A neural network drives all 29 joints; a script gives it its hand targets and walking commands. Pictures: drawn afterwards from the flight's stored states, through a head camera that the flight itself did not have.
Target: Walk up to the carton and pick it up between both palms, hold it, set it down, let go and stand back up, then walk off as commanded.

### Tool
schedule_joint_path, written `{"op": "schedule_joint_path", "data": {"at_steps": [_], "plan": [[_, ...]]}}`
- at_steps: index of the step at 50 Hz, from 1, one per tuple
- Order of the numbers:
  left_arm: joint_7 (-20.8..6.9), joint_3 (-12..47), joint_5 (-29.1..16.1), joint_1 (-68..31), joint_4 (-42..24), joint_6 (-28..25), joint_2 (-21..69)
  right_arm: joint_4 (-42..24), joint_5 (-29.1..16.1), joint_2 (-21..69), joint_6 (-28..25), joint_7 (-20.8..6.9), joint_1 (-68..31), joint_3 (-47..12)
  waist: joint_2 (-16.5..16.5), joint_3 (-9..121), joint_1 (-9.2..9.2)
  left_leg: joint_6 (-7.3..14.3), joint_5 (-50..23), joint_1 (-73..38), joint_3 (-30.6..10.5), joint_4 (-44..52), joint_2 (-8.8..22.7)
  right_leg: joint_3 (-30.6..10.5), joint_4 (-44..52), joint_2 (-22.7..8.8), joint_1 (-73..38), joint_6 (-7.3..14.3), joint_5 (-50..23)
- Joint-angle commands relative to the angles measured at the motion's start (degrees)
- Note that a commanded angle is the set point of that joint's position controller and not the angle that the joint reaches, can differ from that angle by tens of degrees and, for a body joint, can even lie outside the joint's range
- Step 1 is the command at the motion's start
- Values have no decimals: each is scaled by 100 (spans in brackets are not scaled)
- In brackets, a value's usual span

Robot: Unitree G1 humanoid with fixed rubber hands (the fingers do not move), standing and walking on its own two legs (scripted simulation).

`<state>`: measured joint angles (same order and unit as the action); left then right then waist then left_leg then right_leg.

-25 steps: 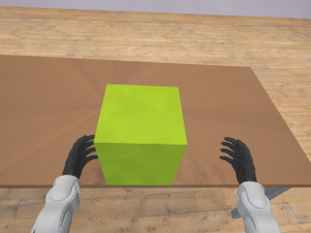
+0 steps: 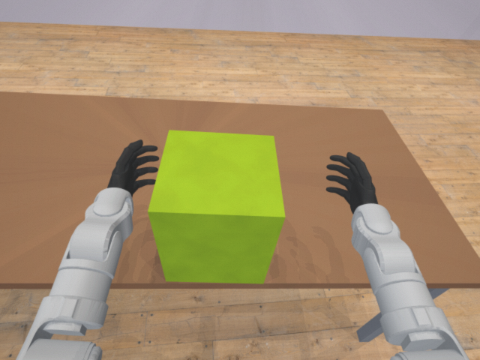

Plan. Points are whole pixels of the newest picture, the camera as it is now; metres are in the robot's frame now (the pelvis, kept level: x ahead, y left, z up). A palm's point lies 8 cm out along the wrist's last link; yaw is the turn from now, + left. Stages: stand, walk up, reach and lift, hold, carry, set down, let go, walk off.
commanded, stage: reach and lift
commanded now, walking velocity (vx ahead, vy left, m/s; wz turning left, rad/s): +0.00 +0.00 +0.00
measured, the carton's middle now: (218, 210) +0.41 +0.06 -0.02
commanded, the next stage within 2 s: none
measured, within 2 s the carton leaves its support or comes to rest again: neither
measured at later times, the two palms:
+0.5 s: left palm (133, 131) +0.44 +0.20 +0.16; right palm (353, 149) +0.43 -0.17 +0.16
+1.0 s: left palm (132, 158) +0.43 +0.21 +0.11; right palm (346, 175) +0.42 -0.18 +0.10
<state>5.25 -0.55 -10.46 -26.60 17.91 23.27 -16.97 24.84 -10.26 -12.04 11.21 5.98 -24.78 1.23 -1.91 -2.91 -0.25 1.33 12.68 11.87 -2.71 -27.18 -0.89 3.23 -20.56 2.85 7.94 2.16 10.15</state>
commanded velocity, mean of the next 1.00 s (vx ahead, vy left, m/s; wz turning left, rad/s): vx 0.00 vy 0.00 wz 0.00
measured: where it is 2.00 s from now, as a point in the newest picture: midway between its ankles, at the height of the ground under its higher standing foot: outside the picture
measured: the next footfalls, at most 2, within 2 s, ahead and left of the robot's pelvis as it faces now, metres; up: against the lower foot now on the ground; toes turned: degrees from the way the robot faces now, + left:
none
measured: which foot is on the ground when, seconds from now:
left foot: down 0.00-1.00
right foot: down 0.00-1.00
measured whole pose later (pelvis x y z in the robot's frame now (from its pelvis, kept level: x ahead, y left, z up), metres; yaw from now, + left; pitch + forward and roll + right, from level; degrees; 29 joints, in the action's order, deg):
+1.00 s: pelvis +0.01 +0.00 +0.00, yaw +0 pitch +1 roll -2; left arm 2.9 -0.6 -10.5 -48.4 58.6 5.1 -17.8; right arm 57.7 -13.3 -11.7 3.3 4.7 -45.0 1.2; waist -1.9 -0.3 -0.1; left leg 1.0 13.4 15.0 -2.7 -27.2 -0.9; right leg 3.2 -21.4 2.8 11.5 2.1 11.3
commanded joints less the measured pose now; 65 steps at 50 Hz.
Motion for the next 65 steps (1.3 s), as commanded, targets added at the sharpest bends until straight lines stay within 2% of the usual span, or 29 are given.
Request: {"op": "schedule_joint_path", "data": {"at_steps": [1, 2, 3, 5, 8, 10, 11, 16, 21, 22, 23, 26, 28, 30, 32, 33, 38, 39, 40, 42, 43, 48, 52, 54, 57, 58, 62, 64, 65], "plan": [[-71, -750, -30, -3500, 45, -169, -823, 245, -646, -1139, 181, -83, -2923, 742, 648, 2191, 257, -203, -632, -347, 149, 923, 269, -436, 178, -228, -295, -114, -401], [-63, -648, -62, -3647, 69, -160, -817, 80, -687, -1107, 185, -100, -3024, 686, 528, 2606, 313, -190, -672, -350, 102, 909, 290, -433, 158, -212, -461, -124, -502], [-58, -713, 2, -3778, 614, -125, -861, 593, -714, -1165, 277, -122, -3229, 670, 681, 2190, 179, -179, -494, -220, 161, 963, 287, -446, 185, -226, -254, -82, -279], [-45, -613, -99, -3852, 92, -202, -1022, 259, -733, -1194, 218, -72, -3273, 752, 587, 2920, 339, -214, -801, -518, 96, 845, 285, -418, 131, -180, -446, -122, -735], [-6, -412, -224, -4391, 445, -305, -973, 384, -720, -1163, 149, -89, -3931, 831, 623, 3225, 429, -213, -875, -410, 54, 749, 279, -370, 116, -168, -238, -120, -861], [52, -566, -195, -4740, 385, -354, -1050, 293, -731, -1335, 123, -80, -4274, 941, 668, 3437, 325, -251, -1076, -404, 82, 691, 257, -336, 48, -117, -140, -118, -1003], [9, -505, -170, -4714, 892, -294, -983, 659, -611, -1362, 133, -87, -4265, 1013, 630, 3194, 433, -266, -1049, -380, 68, 669, 268, -328, 86, -156, -109, -128, -940], [-74, -617, -164, -4678, 1715, -241, -1152, 845, -678, -1288, 220, 12, -4566, 742, 273, 3178, 250, -201, -1247, -136, 127, 658, 241, -415, 84, -207, -518, -208, -1336], [-34, -568, -96, -5249, 1292, -270, -1104, 1072, -803, -1497, 154, 52, -5007, 827, 684, 3762, 349, -349, -2191, -573, 61, 436, 231, -311, 6, -111, -417, -185, -2009], [-60, -737, 6, -5323, 1510, -233, -1348, 1288, -840, -1540, 198, 74, -5002, 735, 538, 3692, 225, -330, -2199, -511, 135, 405, 221, -331, -18, -110, -418, -223, -2078], [-68, -620, -24, -5285, 1254, -275, -1131, 1057, -856, -1392, 156, 79, -4941, 640, 565, 3932, 288, -343, -2509, -571, 116, 365, 229, -351, -39, -121, -599, -220, -2465], [-53, -562, -7, -5380, 1454, -308, -1083, 1707, -786, -1470, 213, 21, -4960, 723, 700, 3609, 342, -388, -2262, -668, 53, 399, 280, -304, 60, -122, -154, -174, -1769], [-27, -466, 16, -5069, 1154, -309, -994, 1645, -906, -1459, 129, 25, -4705, 673, 910, 3902, 411, -506, -2928, -1037, 41, 264, 296, -267, 44, -62, -154, -162, -2221], [-145, -610, 49, -4939, 1874, -314, -1001, 2023, -892, -1309, 185, 15, -4672, 530, 596, 3430, 250, -401, -2553, -696, 75, 334, 252, -343, 85, -144, -283, -223, -2067], [-182, -644, 85, -4735, 1902, -441, -1012, 1882, -850, -1234, 62, 21, -4579, 478, 418, 3533, 230, -369, -2616, -584, 76, 382, 230, -337, 43, -141, -476, -265, -2308], [-212, -648, 121, -4723, 1726, -525, -969, 1728, -860, -1182, -18, 38, -4575, 468, 644, 3735, 207, -425, -2790, -662, 90, 320, 235, -344, -8, -161, -472, -265, -2439], [-235, -602, 222, -4665, 2294, -1095, -769, 1820, -669, -976, -414, -46, -4603, 460, 530, 3576, 27, -365, -2377, -344, 100, 348, 224, -298, -5, -155, -310, -221, -1886], [-232, -494, 120, -4638, 2717, -1231, -656, 2124, -602, -918, -486, -65, -4639, 501, 494, 3424, 110, -352, -2101, -239, 69, 350, 226, -270, 17, -165, -108, -182, -1574], [-232, -439, 79, -4336, 2336, -1379, -588, 1691, -592, -807, -642, -16, -4360, 451, 409, 3809, 144, -390, -2570, -347, 47, 266, 241, -291, -60, -148, -369, -202, -2077], [-218, -405, 80, -4682, 2654, -1686, -561, 2015, -497, -814, -843, -67, -4658, 537, 590, 3641, 102, -425, -2453, -265, 77, 199, 232, -236, -82, -138, 66, -166, -1695], [-240, -385, -8, -4654, 3184, -1834, -558, 2074, -502, -778, -903, -89, -4670, 440, 334, 3514, -37, -346, -2227, -32, 147, 179, 206, -296, -84, -184, 107, -189, -1692], [-254, -96, -6, -4707, 4012, -2606, -355, 2768, -301, -657, -1299, -187, -4570, 429, 497, 3506, -9, -426, -1695, 229, 163, 174, 240, -245, -144, -212, 541, -100, -855], [-274, 121, -321, -4911, 4434, -3269, -313, 2869, -180, -459, -1681, -157, -4702, 352, 236, 3793, 10, -377, -1501, 635, 206, -30, 220, -289, -369, -249, 704, -132, -846], [-251, 183, -343, -5016, 4411, -3625, -244, 3013, -140, -364, -1913, -144, -4701, 412, 468, 4172, 67, -440, -1608, 632, 207, -164, 202, -281, -487, -283, 921, -137, -953], [-250, 160, -272, -5004, 4959, -3917, -211, 3577, -23, -356, -2129, -84, -4534, 457, 525, 4228, 170, -492, -1772, 620, 182, -363, 245, -246, -631, -256, 1295, -136, -958], [-320, 82, -225, -4933, 5518, -3939, -196, 3788, -16, -280, -2141, -60, -4658, 417, 410, 3907, 76, -427, -1532, 959, 212, -324, 225, -291, -607, -298, 1305, -137, -682], [-537, 62, -339, -4724, 6122, -4244, -271, 3945, -70, -98, -2456, 57, -4522, 186, 91, 4105, 173, -353, -1536, 1606, 274, -478, 113, -371, -887, -412, 947, -250, -1328], [-580, 28, -276, -4800, 5821, -4488, -165, 3919, -50, -122, -2778, 124, -4473, 213, 250, 4596, 290, -409, -1861, 1634, 290, -595, 73, -358, -1055, -405, 683, -319, -1950], [-565, -138, -248, -4684, 5687, -4569, -291, 3669, -76, -138, -2886, 134, -4427, 135, 189, 4811, 97, -400, -2112, 1682, 347, -636, 71, -376, -1128, -407, 481, -349, -2346]]}}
